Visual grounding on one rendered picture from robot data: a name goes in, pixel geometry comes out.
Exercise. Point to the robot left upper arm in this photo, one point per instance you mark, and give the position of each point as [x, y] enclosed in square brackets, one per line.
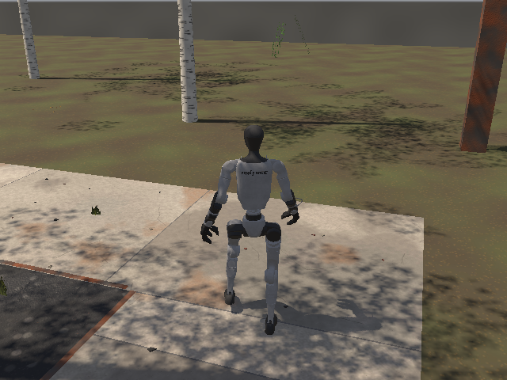
[224, 180]

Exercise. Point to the robot right upper arm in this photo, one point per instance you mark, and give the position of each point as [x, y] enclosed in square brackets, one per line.
[282, 177]

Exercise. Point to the left robot hand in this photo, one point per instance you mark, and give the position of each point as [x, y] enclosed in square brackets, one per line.
[205, 231]

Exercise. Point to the left robot forearm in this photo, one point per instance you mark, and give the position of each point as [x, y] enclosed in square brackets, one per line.
[213, 212]

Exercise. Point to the right robot thigh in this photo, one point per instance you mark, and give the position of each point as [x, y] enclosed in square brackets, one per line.
[273, 240]

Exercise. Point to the right robot forearm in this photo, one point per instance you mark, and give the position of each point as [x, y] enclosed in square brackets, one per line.
[292, 206]

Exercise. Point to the robot head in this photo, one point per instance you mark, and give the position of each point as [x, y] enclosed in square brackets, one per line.
[253, 136]

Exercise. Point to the right robot hand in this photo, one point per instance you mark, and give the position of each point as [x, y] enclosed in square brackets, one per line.
[287, 214]

